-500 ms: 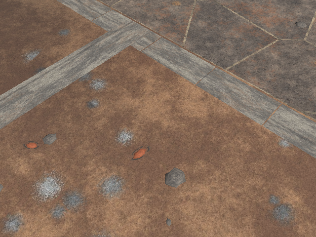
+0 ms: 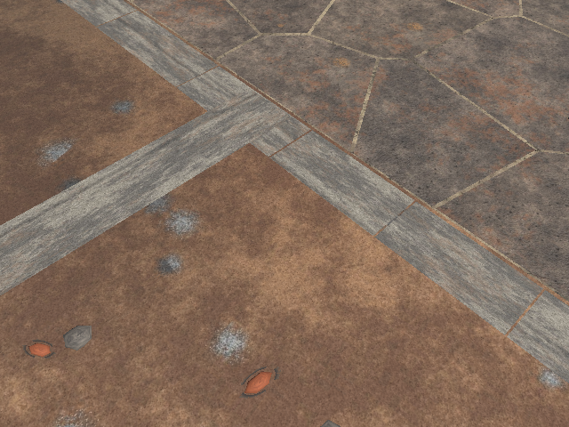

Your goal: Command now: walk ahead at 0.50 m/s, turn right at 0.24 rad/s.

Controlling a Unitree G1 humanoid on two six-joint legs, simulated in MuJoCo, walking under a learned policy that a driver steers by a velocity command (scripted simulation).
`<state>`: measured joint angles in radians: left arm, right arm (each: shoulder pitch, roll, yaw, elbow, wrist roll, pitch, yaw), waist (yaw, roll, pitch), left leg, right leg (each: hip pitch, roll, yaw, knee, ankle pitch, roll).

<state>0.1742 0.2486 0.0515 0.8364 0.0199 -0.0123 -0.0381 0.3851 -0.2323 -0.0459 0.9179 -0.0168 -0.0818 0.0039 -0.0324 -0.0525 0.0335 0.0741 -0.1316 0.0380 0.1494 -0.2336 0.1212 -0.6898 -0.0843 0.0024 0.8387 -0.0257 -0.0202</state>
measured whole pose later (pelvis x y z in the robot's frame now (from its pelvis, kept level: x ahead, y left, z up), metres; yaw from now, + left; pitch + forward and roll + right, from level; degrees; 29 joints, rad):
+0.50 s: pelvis +0.28 -0.05 +0.00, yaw -16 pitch +2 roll +0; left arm 0.39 0.27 0.07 0.87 -0.01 -0.05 -0.01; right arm 0.11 -0.26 -0.01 0.74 -0.05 -0.03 0.02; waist 0.05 0.03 0.04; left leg -0.68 0.12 -0.06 0.86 -0.12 -0.05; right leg -0.09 0.16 0.10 0.29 -0.21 -0.13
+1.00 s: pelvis +0.47 -0.06 +0.00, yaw -35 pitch +1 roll +0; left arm 0.19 0.31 0.07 0.70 0.03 0.07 -0.04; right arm 0.24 -0.26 -0.02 0.74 -0.03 -0.03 -0.02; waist 0.00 -0.03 0.07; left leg -0.28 0.05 0.16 0.41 -0.14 0.04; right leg -0.56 0.01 0.01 1.04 -0.33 0.02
